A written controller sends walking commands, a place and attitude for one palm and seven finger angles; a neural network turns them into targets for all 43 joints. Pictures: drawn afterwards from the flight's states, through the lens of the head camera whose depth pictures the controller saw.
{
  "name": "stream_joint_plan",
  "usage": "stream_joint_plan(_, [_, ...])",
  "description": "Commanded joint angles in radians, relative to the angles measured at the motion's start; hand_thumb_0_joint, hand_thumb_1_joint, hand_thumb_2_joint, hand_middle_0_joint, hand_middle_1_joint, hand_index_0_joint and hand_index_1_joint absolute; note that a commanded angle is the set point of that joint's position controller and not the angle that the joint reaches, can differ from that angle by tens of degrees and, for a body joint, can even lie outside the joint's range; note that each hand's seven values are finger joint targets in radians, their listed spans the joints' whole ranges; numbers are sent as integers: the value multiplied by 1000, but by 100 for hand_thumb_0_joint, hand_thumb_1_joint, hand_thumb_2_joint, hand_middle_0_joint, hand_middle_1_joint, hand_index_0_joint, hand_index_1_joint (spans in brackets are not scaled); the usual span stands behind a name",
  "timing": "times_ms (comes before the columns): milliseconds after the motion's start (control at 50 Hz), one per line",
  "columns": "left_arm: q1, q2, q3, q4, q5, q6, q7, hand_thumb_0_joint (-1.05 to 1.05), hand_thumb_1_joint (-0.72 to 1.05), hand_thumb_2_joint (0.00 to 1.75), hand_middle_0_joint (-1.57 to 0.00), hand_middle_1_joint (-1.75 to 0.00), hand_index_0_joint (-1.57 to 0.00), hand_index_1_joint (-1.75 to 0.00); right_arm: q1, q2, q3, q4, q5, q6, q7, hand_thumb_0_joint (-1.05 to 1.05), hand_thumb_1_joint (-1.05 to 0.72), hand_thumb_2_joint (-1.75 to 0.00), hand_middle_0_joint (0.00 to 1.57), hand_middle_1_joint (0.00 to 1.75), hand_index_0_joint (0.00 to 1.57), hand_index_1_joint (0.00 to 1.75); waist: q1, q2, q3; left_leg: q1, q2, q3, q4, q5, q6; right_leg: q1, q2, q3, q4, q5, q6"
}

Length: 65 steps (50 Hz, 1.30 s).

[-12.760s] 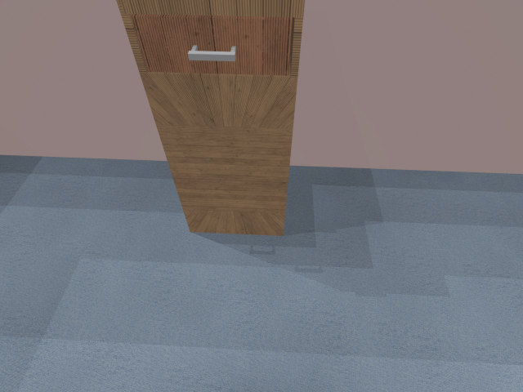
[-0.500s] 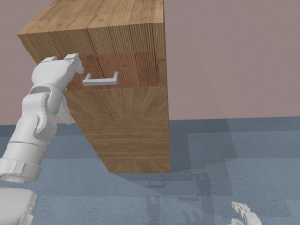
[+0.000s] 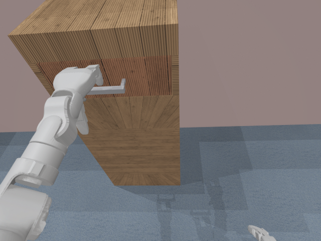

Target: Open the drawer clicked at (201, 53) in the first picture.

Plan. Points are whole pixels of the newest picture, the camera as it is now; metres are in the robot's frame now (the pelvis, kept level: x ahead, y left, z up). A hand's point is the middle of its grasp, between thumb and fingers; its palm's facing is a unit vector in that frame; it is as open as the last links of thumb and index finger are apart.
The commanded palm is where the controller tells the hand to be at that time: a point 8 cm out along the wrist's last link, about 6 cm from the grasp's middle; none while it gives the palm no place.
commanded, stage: move the hooked fingers above the handle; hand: left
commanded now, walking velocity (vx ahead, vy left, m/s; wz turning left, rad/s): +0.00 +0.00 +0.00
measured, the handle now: (106, 86) +0.51 +0.21 +0.10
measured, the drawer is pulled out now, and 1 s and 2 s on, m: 0.00 0.00 0.00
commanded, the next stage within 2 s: none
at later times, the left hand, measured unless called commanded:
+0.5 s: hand (100, 87) +0.45 +0.20 +0.15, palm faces -0.02 +0.00 -1.00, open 13.8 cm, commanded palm +0.42 +0.22 +0.21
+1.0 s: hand (104, 74) +0.47 +0.18 +0.18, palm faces +0.08 +0.01 -1.00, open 13.7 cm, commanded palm +0.43 +0.21 +0.21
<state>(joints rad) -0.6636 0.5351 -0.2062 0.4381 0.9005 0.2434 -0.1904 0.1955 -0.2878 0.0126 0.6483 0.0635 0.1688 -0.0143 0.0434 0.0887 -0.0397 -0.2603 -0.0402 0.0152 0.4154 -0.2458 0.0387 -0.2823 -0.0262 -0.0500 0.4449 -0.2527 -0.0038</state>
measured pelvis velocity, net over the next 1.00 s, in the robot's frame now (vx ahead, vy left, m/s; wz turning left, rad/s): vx -0.02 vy -0.01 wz -0.05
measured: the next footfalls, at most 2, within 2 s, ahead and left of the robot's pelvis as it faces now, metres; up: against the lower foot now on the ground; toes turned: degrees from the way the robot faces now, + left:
none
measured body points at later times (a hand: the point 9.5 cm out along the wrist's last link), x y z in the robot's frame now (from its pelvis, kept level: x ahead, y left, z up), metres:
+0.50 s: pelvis -0.01 -0.01 +0.00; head +0.02 -0.06 +0.45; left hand +0.45 +0.19 +0.20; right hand +0.09 -0.27 -0.15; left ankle -0.03 +0.10 -0.74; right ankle -0.02 -0.12 -0.74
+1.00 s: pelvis -0.02 -0.01 +0.00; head +0.02 -0.04 +0.45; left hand +0.46 +0.18 +0.23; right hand +0.08 -0.26 -0.14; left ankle -0.03 +0.10 -0.74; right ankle -0.02 -0.12 -0.74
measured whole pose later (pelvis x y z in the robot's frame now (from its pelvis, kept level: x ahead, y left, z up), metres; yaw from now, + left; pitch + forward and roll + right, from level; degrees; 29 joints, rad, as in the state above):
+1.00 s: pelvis -0.02 -0.01 +0.00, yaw -3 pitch +7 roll +0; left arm -0.92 0.51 -0.11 0.82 0.98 0.06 0.03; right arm 0.22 -0.27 0.02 0.67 0.06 0.14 -0.05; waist -0.03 0.08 -0.06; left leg -0.32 -0.01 0.06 0.44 -0.24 0.02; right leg -0.36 0.00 -0.01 0.47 -0.23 -0.02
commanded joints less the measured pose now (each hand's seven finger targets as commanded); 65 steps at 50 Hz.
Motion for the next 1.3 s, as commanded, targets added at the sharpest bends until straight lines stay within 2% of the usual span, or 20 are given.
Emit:
stream_joint_plan(0, [-562, 102, 24, -340, -18, -199, 6, 0, -50, 30, -30, -120, -30, -120, -53, -102, -50, -136, -13, -74, -38, 0, -90, -90, 20, 30, 20, 30, -84, -78, -363, 228, 8, -42, 43, 442, 11, 59, 35, 25, 10, 320, -33])
stream_joint_plan(40, [-655, 176, 109, -352, -18, -277, 76, 0, -50, 30, -30, -120, -30, -120, -12, -95, -54, -114, -20, -91, -42, 0, -90, -90, 20, 30, 20, 30, -67, -22, -396, 237, 8, -51, 51, 476, -5, 49, 40, 23, 16, 307, -43])
stream_joint_plan(120, [-634, 390, 380, -127, -12, -307, 266, 0, -50, 30, -30, -120, -30, -120, 22, -83, -44, -61, -31, -90, -41, 0, -90, -90, 20, 30, 20, 30, 4, -60, -403, 94, 0, -19, 42, 479, -29, 171, 45, 16, 35, 368, -49])
stream_joint_plan(160, [-632, 306, 281, -10, 4, -261, 307, 0, -50, 30, -30, -120, -30, -120, -8, -70, -27, -54, -15, -78, -39, 0, -90, -90, 20, 30, 20, 30, -17, -83, -336, 36, 5, 5, 26, 429, -32, 168, 40, 16, 34, 373, -47])
stream_joint_plan(240, [-556, 379, 305, 171, 61, -145, 326, 0, -50, 30, -30, -120, -30, -120, -45, -87, -19, -59, -22, -45, -33, 0, -90, -90, 20, 30, 20, 30, 27, -73, -409, -20, 12, 40, 4, 437, -34, 283, 24, 37, 35, 437, -39])
stream_joint_plan(280, [-468, 328, 257, 254, 82, -64, 293, 0, -50, 30, -30, -120, -30, -120, -59, -97, -21, -62, -19, -28, -24, 0, -90, -90, 20, 30, 20, 30, 31, -89, -420, -32, 21, 51, -7, 428, -29, 301, 16, 43, 35, 455, -34])
stream_joint_plan(340, [-404, 383, 300, 212, 65, -42, 242, 0, -50, 30, -30, -120, -30, -120, -86, -114, -17, -90, -8, -4, -26, 0, -90, -90, 20, 30, 20, 30, 45, -194, -389, -53, 26, 57, -28, 385, -14, 344, 8, 60, 11, 446, -23])
stream_joint_plan(460, [-379, 389, 287, 161, 64, -97, 141, 0, -50, 30, -30, -120, -30, -120, -68, -133, -34, -131, 3, -15, -61, 0, -90, -90, 20, 30, 20, 30, -4, -257, -291, -57, 25, 55, -32, 234, 19, 270, 7, 76, -25, 324, -4])
stream_joint_plan(500, [-428, 399, 297, 75, 57, -171, 113, 0, -50, 30, -30, -120, -30, -120, -43, -131, -47, -144, -1, -32, -73, 0, -90, -90, 20, 30, 20, 30, -22, -205, -333, -29, 19, 50, -16, 238, 28, 267, 7, 79, -12, 351, -4])
stream_joint_plan(600, [-730, 204, 110, -180, 28, -362, 125, 0, -50, 30, -30, -120, -30, -120, 32, -100, -84, -108, -11, -89, -84, 0, -90, -90, 20, 30, 20, 30, -121, 56, -359, 151, 2, 21, 47, 240, 28, 55, 29, 75, -23, 250, -25])
stream_joint_plan(640, [-775, 166, 77, -184, 7, -389, 151, 0, -50, 30, -30, -120, -30, -120, 61, -96, -87, -83, -11, -111, -82, 0, -90, -90, 20, 30, 20, 30, -140, 49, -342, 166, 0, 7, 58, 220, 24, 6, 33, 70, -32, 204, -27])
stream_joint_plan(720, [-729, 209, 146, -33, -14, -360, 228, 0, -50, 30, -30, -120, -30, -120, 89, -111, -83, -43, -10, -115, -65, 0, -90, -90, 20, 30, 20, 30, -109, -18, -349, 117, -4, -5, 46, 238, 1, 35, 39, 44, -26, 210, -37])
stream_joint_plan(840, [-654, 359, 249, 289, 62, -162, 307, 0, -50, 30, -30, -120, -30, -120, 4, -120, -34, -44, -6, -80, -42, 0, -90, -90, 20, 30, 20, 30, -24, -95, -303, -80, 6, 24, -10, 231, -21, 165, 25, 41, -5, 222, -32])
stream_joint_plan(900, [-589, 342, 231, 356, 110, -97, 266, 0, -50, 30, -30, -120, -30, -120, -8, -121, -33, -74, -8, -59, -39, 0, -90, -90, 20, 30, 20, 30, -14, -128, -342, -75, 15, 40, -11, 263, -15, 211, 22, 41, 10, 282, -29])
stream_joint_plan(960, [-516, 295, 198, 344, 103, -104, 180, 0, -50, 30, -30, -120, -30, -120, 3, -130, -42, -109, -3, -43, -47, 0, -90, -90, 20, 30, 20, 30, -32, -209, -348, -55, 24, 46, -5, 266, 5, 214, 19, 44, 8, 319, -18])
stream_joint_plan(1020, [-452, 344, 244, 312, 83, -132, 136, 0, -50, 30, -30, -120, -30, -120, -9, -135, -40, -135, -2, -37, -60, 0, -90, -90, 20, 30, 20, 30, -15, -269, -322, -74, 20, 50, -10, 227, 15, 237, 14, 56, -6, 297, -11])
stream_joint_plan(1120, [-564, 264, 194, 46, 56, -282, 112, 0, -50, 30, -30, -120, -30, -120, 17, -118, -61, -157, -7, -59, -65, 0, -90, -90, 20, 30, 20, 30, -51, -149, -335, 16, 22, 30, 15, 263, 26, 149, 25, 59, -2, 291, -21])
stream_joint_plan(1200, [-718, 243, 180, -170, 49, -378, 182, 0, -50, 30, -30, -120, -30, -120, 63, -95, -89, -122, -18, -86, -57, 0, -90, -90, 20, 30, 20, 30, -77, 55, -435, 172, 17, 0, 63, 386, 16, 51, 48, 53, 17, 290, -37])
stream_joint_plan(1240, [-778, 222, 165, -163, 35, -379, 228, 0, -50, 30, -30, -120, -30, -120, 88, -96, -96, -87, -19, -100, -48, 0, -90, -90, 20, 30, 20, 30, -102, 40, -423, 189, 21, -16, 75, 394, 6, 5, 56, 42, 12, 264, -37])
stream_joint_plan(1280, [-772, 225, 181, -111, 34, -354, 272, 0, -50, 30, -30, -120, -30, -120, 95, -98, -93, -62, -22, -105, -39, 0, -90, -90, 20, 30, 20, 30, -89, 48, -433, 185, 16, -22, 72, 412, -7, 7, 59, 30, 20, 267, -42])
